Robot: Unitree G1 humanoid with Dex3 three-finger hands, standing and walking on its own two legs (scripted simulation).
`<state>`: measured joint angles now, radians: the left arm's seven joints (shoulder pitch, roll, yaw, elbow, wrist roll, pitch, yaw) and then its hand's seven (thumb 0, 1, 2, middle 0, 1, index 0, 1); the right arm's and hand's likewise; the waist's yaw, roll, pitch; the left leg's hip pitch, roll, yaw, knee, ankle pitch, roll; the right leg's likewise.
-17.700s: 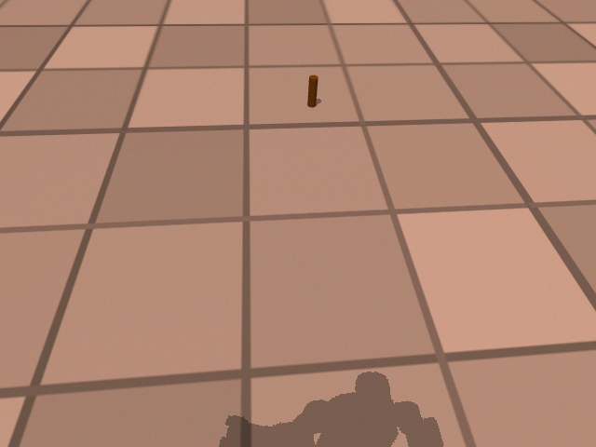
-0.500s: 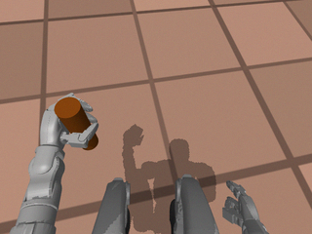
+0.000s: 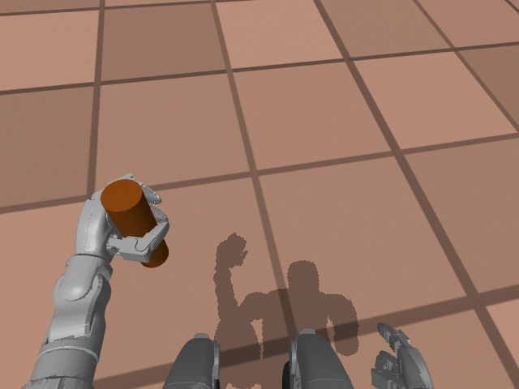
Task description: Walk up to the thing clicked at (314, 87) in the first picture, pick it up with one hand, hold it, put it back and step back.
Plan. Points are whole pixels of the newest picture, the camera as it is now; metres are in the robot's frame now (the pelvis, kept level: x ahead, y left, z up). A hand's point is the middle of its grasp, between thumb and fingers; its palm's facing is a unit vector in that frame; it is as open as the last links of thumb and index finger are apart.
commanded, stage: lift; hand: left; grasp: from the side
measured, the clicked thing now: (140, 229) +0.33 +0.18 +0.01
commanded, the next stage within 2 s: hold in 0.48 s
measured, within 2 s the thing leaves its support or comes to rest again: neither
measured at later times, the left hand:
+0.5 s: hand (146, 205) +0.34 +0.16 +0.07, palm faces -0.05 -1.00 +0.00, open 7.1 cm
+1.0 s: hand (145, 198) +0.34 +0.15 +0.09, palm faces -0.06 -1.00 +0.00, open 7.1 cm
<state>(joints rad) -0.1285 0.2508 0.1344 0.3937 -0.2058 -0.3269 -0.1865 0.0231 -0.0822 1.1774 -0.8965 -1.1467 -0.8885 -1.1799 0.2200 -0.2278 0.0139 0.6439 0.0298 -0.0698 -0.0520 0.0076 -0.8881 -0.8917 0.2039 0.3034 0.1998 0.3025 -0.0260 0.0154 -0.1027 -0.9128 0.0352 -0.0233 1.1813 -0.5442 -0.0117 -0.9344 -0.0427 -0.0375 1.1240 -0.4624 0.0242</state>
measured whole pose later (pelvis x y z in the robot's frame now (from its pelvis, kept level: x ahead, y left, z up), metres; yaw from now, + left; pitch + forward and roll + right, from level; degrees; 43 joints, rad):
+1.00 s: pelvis +0.02 -0.01 +0.05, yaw +0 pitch +7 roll -1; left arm -0.14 0.22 0.15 0.50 -0.21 -0.35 -0.24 0.02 -0.08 1.17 -0.89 -1.15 -0.89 -1.18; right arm 0.23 -0.22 0.01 0.67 0.01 -0.04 -0.09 0.01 -0.89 -0.89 0.20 0.30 0.20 0.30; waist -0.03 0.01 -0.03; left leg -0.54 0.04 -0.01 0.87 -0.45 -0.03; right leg -0.58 -0.03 -0.03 0.84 -0.38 0.01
